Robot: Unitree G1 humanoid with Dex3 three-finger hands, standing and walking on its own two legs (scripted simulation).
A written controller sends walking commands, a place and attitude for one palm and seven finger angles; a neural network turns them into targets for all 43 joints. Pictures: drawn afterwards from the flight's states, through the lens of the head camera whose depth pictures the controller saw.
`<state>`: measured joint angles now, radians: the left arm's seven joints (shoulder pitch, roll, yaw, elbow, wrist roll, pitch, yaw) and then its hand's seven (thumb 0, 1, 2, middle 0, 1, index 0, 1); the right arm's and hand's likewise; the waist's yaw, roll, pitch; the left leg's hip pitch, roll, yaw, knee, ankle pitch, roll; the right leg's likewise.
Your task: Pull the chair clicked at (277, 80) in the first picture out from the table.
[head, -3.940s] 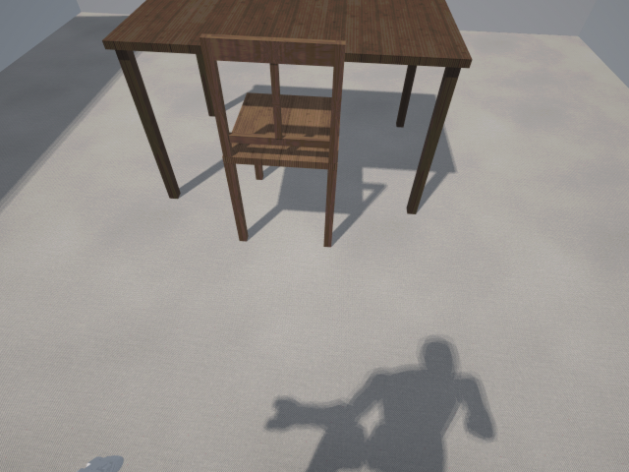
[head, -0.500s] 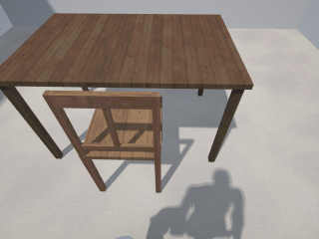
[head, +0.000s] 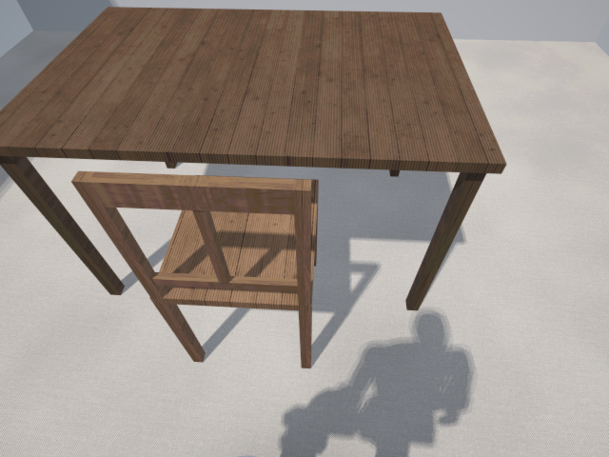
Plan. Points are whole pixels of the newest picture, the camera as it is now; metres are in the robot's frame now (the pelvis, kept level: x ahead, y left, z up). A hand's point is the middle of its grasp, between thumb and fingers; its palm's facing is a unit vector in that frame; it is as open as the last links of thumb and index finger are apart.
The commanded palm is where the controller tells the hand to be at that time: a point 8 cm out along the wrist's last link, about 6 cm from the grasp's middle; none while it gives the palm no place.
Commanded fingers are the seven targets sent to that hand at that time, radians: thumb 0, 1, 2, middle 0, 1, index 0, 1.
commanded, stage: come to a stop and stand still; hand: left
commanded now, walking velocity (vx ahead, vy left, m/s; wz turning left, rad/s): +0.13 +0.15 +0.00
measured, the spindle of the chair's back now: (213, 247) +0.49 +0.23 -0.12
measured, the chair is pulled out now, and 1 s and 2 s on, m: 0.00 0.00 0.00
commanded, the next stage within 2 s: look again from close up in 0.86 s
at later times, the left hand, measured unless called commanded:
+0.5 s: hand out of the picture -0.03 +0.20 -0.17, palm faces +0.13 -0.97 -0.23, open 7.3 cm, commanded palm none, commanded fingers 0.00 0.90 0.90 -0.20 -0.30 -0.20 -0.30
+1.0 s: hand out of the picture -0.04 +0.20 -0.17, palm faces +0.05 -0.98 -0.17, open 7.3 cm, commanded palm none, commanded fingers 0.00 0.90 0.90 -0.20 -0.30 -0.20 -0.30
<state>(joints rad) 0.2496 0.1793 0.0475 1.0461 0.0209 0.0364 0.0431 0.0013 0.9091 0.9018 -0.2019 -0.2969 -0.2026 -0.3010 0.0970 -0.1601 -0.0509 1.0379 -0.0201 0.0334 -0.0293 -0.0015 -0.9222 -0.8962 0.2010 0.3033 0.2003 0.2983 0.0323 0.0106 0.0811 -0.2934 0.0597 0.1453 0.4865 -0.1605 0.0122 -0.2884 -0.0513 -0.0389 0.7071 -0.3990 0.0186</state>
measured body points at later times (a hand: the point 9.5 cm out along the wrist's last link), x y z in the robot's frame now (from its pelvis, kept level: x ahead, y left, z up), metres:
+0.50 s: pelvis -0.03 +0.01 +0.00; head -0.01 +0.01 +0.45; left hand -0.03 +0.25 -0.15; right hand +0.01 -0.23 -0.15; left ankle -0.05 +0.14 -0.74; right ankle +0.00 -0.13 -0.73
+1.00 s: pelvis -0.03 +0.03 +0.01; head -0.02 +0.04 +0.46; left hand -0.04 +0.25 -0.16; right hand -0.02 -0.19 -0.15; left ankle -0.05 +0.14 -0.73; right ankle -0.01 -0.11 -0.73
